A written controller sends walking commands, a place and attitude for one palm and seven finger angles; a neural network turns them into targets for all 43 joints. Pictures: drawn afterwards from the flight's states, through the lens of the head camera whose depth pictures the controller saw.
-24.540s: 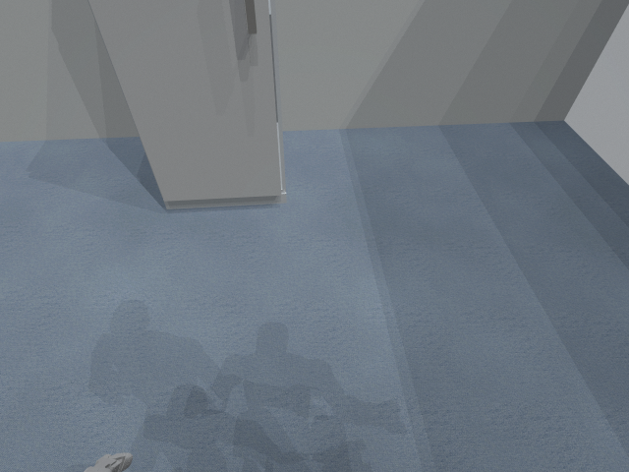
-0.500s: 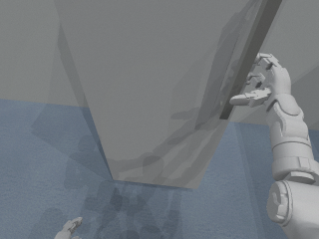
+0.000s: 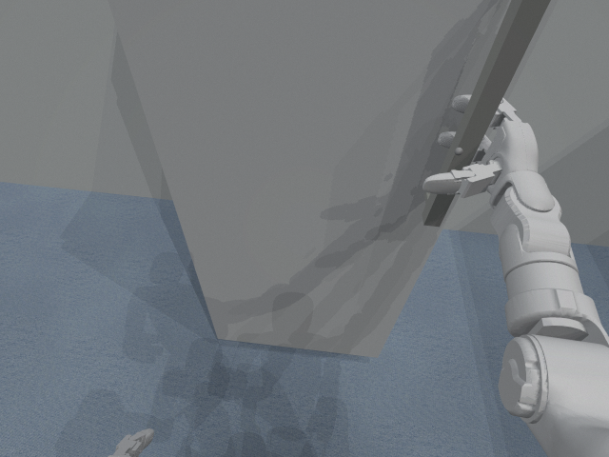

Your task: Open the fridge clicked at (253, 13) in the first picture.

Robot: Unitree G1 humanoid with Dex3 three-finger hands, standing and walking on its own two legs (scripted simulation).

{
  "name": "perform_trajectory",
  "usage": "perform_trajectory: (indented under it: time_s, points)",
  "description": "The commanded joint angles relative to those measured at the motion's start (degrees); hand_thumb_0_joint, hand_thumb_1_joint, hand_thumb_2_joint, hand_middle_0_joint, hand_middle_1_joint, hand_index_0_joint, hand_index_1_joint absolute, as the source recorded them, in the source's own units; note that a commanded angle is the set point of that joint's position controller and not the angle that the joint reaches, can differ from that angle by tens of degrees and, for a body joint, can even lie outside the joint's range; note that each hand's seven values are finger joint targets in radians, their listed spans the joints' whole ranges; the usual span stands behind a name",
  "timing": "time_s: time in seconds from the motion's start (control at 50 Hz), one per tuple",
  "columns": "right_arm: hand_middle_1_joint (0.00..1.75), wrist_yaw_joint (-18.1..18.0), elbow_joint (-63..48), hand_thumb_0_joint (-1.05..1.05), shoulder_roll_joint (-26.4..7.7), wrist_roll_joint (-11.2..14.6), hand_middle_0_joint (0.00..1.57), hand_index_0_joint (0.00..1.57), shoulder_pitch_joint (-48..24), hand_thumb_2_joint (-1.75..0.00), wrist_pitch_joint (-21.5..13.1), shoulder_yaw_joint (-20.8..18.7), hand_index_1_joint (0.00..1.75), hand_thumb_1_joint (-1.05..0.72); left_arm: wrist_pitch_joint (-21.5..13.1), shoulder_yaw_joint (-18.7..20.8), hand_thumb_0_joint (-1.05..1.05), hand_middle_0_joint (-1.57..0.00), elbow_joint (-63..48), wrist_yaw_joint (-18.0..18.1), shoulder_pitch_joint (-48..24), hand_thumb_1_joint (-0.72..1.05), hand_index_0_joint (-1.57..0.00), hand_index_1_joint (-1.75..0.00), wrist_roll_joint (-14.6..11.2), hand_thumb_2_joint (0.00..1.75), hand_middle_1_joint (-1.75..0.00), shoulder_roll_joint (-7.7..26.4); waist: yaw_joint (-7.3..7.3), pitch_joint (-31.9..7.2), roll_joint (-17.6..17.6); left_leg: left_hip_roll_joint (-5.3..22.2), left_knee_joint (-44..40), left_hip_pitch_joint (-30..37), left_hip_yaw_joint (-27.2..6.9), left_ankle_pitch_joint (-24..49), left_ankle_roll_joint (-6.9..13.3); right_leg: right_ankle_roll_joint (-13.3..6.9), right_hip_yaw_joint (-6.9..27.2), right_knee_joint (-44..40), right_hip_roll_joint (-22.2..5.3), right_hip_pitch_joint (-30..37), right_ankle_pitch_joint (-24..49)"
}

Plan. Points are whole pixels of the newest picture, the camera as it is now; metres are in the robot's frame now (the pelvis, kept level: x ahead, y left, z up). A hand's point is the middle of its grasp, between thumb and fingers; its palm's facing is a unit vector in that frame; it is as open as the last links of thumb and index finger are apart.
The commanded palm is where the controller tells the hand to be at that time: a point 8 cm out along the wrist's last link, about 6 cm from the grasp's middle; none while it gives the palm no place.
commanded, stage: slide the fingers in behind the handle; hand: right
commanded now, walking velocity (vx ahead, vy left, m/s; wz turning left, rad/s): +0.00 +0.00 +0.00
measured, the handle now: (468, 119) +0.51 -0.15 +0.21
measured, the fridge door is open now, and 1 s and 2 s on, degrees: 0 0 0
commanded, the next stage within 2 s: grip the handle and tug to test in 0.68 s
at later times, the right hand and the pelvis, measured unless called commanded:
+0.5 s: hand (461, 155) +0.45 -0.14 +0.20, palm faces +0.02 +1.00 +0.02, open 14.0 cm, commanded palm +0.42 -0.19 +0.20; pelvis +0.00 +0.00 +0.00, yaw +0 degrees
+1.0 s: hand (457, 153) +0.45 -0.13 +0.20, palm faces +0.02 +1.00 +0.02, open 12.8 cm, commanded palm +0.42 -0.18 +0.20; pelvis -0.01 +0.00 +0.00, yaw +0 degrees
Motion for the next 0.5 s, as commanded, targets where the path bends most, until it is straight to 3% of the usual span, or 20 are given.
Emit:
perform_trajectory:
  time_s: [0.0,0.04,0.08,0.14,0.18,0.22,0.24,0.26,0.32,0.38,0.4,0.44,0.46,0.48]
  points:
    - [1.2,-1.0,-13.9,0.0,-11.4,0.1,0.3,0.3,-27.8,-0.3,-3.7,-3.1,1.2,0.5,-2.6,2.5,0.0,-0.2,-6.7,0.2,-1.0,0.9,-0.2,-0.3,0.4,0.9,-0.3,7.0,-0.57,-19.7,2.4,-1.1,-0.8,14.3,-0.2,17.8,1.9,-2.0,-0.2,-3.2,1.3,1.6,17.2]
    - [1.2,-1.5,-14.7,0.0,-12.1,-0.3,0.3,0.3,-27.4,-0.3,-3.8,-3.2,1.2,0.5,-2.4,2.7,0.0,-0.2,-6.7,0.2,-1.0,0.9,-0.2,-0.3,0.4,0.9,-0.3,7.2,-0.36,-19.2,4.3,-1.1,-1.1,15.0,-0.1,17.6,1.7,-2.2,-0.3,-3.4,1.2,1.1,17.1]
    - [1.2,-1.9,-16.7,0.0,-12.8,-0.4,0.3,0.3,-27.1,-0.3,-3.9,-4.3,1.2,0.5,-2.5,2.7,0.0,-0.2,-7.1,0.2,-1.5,0.9,-0.2,-0.3,0.4,0.9,-0.3,6.9,-1.0,-20.1,3.1,-1.1,-1.0,15.8,-0.4,18.7,1.8,-2.2,-0.8,-3.5,1.3,1.6,17.7]
    - [1.2,-1.7,-16.7,0.0,-11.0,-0.6,0.3,0.3,-26.5,-0.3,-3.5,-2.3,1.2,0.5,-2.3,2.6,0.0,-0.2,-7.1,0.2,-1.7,0.9,-0.2,-0.3,0.2,0.9,-0.3,7.0,-0.43,-18.3,3.7,-1.2,-1.4,15.2,-0.1,17.5,1.8,-2.2,-0.7,-3.8,1.1,1.4,16.8]
    - [1.2,-1.9,-17.9,0.0,-11.3,-0.5,0.3,0.3,-27.0,-0.3,-3.3,-3.0,1.2,0.5,-2.5,2.8,0.0,-0.2,-7.0,0.3,-1.9,0.9,-0.2,-0.3,0.3,0.9,-0.3,6.8,-0.67,-19.2,2.8,-1.2,-1.5,15.3,-0.3,18.1,1.8,-2.2,-0.8,-3.8,1.2,2.4,17.2]
    - [1.2,-1.6,-18.9,0.0,-8.6,-0.2,0.3,0.3,-26.9,-0.3,-2.9,-0.9,1.2,0.5,-2.7,2.6,0.0,-0.2,-7.2,0.3,-2.4,0.9,-0.2,-0.3,0.2,0.9,-0.3,6.5,-0.48,-19.0,1.7,-1.2,-1.5,14.8,-0.2,18.6,1.9,-2.1,-0.8,-3.8,1.2,3.3,17.8]
    - [1.2,-1.7,-18.3,0.0,-9.4,-0.3,0.3,0.3,-26.7,-0.3,-2.8,-1.1,1.2,0.5,-2.5,2.7,0.0,-0.2,-7.0,0.3,-2.2,0.9,-0.2,-0.3,0.1,0.9,-0.3,6.7,-0.21,-18.6,2.6,-1.2,-1.7,14.7,-0.1,17.7,1.8,-2.2,-0.7,-3.6,1.1,3.0,17.3]
    - [1.2,-1.6,-17.6,0.0,-8.1,0.0,0.3,0.3,-27.6,-0.3,-2.3,-0.1,1.2,0.5,-2.6,2.5,0.0,-0.2,-6.8,0.5,-2.5,0.9,-0.2,-0.3,0.0,0.9,-0.3,6.6,0.37,-16.9,2.7,-1.2,-2.1,13.5,-0.2,16.6,1.7,-2.2,-0.6,-3.9,1.2,2.6,15.8]
    - [1.2,-1.9,-16.3,0.0,-10.7,-0.1,0.3,0.3,-28.3,-0.3,-1.9,-2.2,1.2,0.5,-2.4,2.4,0.0,-0.2,-6.6,0.8,-2.5,0.9,-0.2,-0.3,0.2,0.9,-0.3,6.8,0.07,-17.0,3.5,-1.1,-2.5,13.4,-0.3,14.4,1.6,-2.3,-0.4,-4.3,1.3,2.0,13.9]
    - [1.2,-1.7,-16.2,0.0,-9.2,-0.1,0.3,0.3,-28.5,-0.3,-2.5,-0.9,1.2,0.5,-2.6,2.2,0.0,-0.2,-6.8,0.8,-3.0,0.9,-0.2,-0.3,0.2,0.9,-0.3,6.5,0.16,-17.0,2.2,-1.0,-2.2,13.0,-0.5,15.0,1.7,-2.3,-0.5,-3.9,1.4,2.6,14.7]
    - [1.2,-1.6,-16.0,0.0,-9.5,-0.2,0.3,0.3,-29.6,-0.3,-2.7,-0.7,1.2,0.5,-2.6,2.2,0.0,-0.2,-6.5,0.8,-2.6,0.9,-0.2,-0.3,0.2,0.9,-0.3,6.6,0.59,-16.8,2.4,-1.0,-2.4,12.7,-0.4,14.8,1.6,-2.2,-0.5,-3.9,1.4,2.5,14.3]
    - [1.2,-1.4,-15.3,0.0,-9.8,-0.1,0.3,0.3,-28.2,-0.3,-3.1,-1.1,1.2,0.5,-2.7,2.3,0.0,-0.2,-6.8,0.7,-2.7,0.9,-0.2,-0.3,0.2,0.9,-0.3,6.8,-0.04,-17.4,2.8,-1.0,-2.2,13.1,-0.3,14.2,1.9,-2.2,-0.1,-3.9,1.2,2.5,14.3]
    - [1.2,-1.4,-14.3,0.0,-9.5,0.2,0.3,0.3,-28.7,-0.3,-3.0,-0.9,1.2,0.5,-2.7,2.1,0.0,-0.2,-6.7,0.8,-2.8,0.9,-0.2,-0.3,0.1,0.9,-0.3,6.8,0.49,-16.7,3.8,-1.0,-2.2,12.7,-0.4,14.0,1.7,-2.3,-0.1,-3.9,1.3,2.1,13.7]
    - [1.2,-1.2,-15.2,0.0,-9.5,0.2,0.3,0.3,-29.8,-0.3,-3.2,-0.8,1.2,0.5,-2.8,2.2,0.0,-0.2,-6.7,0.7,-2.6,0.9,-0.2,-0.3,0.2,0.9,-0.3,6.8,0.38,-17.6,2.9,-0.9,-2.1,13.0,-0.4,14.6,1.7,-2.2,-0.1,-4.0,1.4,2.3,14.2]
